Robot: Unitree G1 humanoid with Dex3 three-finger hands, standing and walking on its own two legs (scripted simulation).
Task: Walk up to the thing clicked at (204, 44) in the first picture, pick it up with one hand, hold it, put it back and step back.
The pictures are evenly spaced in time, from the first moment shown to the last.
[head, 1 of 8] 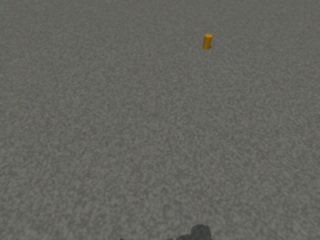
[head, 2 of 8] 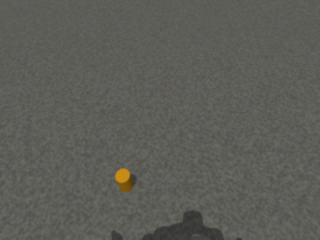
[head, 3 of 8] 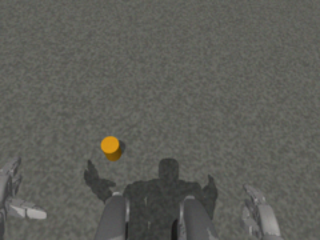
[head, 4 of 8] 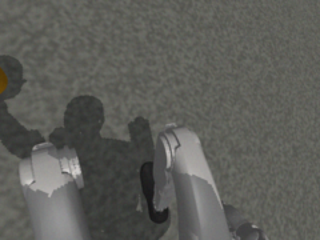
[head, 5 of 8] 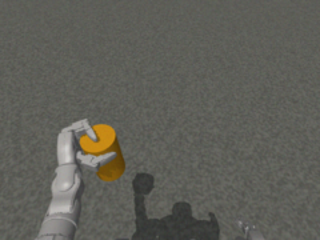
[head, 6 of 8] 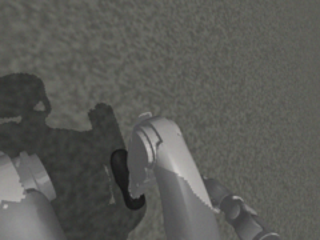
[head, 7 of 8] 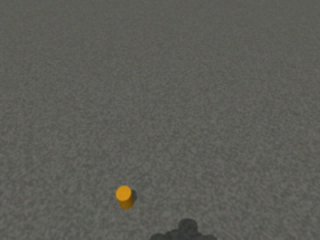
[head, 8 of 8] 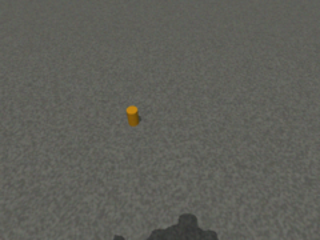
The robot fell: no
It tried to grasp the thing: yes
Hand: left
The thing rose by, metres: 0.65
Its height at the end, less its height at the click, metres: +0.00
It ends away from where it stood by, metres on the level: 0.02
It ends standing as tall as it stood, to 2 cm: yes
